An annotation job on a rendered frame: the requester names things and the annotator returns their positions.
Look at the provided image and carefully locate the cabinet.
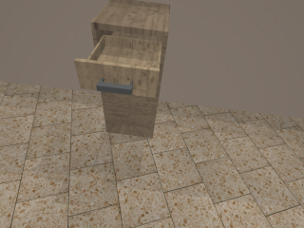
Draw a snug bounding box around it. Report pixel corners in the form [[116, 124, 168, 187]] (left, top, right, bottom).
[[90, 0, 170, 138]]

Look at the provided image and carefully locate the handle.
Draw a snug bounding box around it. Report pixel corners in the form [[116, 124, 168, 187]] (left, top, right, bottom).
[[96, 77, 133, 95]]

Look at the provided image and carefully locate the drawer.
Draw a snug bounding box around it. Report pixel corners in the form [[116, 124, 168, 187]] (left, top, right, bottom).
[[74, 35, 162, 98]]

